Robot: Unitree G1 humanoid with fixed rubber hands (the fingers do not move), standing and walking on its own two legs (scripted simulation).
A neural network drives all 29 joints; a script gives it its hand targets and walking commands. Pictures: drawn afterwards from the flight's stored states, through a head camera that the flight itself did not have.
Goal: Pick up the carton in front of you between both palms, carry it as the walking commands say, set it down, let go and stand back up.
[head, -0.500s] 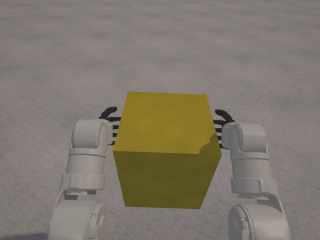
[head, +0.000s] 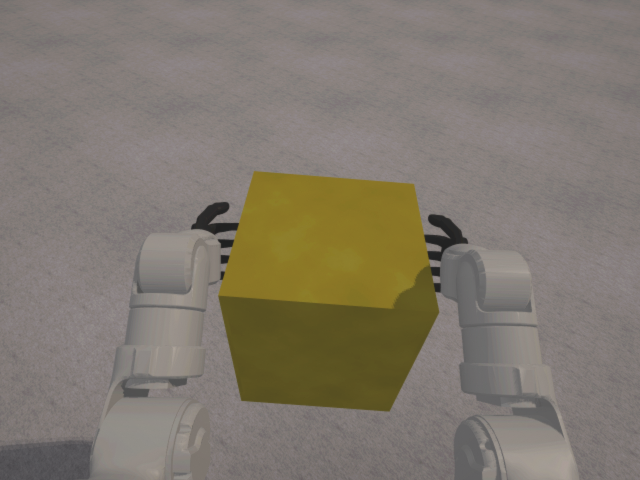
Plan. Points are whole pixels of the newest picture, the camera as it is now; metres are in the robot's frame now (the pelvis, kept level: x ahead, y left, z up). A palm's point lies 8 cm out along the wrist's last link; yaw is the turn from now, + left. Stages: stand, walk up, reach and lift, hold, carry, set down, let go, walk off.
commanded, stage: carry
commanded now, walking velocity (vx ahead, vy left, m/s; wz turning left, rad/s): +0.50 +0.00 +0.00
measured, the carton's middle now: (324, 296) +0.36 +0.00 +0.03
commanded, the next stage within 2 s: none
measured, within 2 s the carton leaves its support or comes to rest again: neither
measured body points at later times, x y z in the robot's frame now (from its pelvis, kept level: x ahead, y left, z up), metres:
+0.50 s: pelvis +0.28 -0.05 +0.01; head +0.32 -0.06 +0.45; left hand +0.57 +0.12 +0.08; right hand +0.59 -0.18 +0.07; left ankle +0.36 +0.10 -0.69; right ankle +0.23 -0.12 -0.75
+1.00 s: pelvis +0.59 +0.01 +0.01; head +0.58 +0.03 +0.46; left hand +0.87 +0.16 +0.08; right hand +0.86 -0.14 +0.09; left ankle +0.56 +0.08 -0.75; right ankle +0.69 -0.16 -0.68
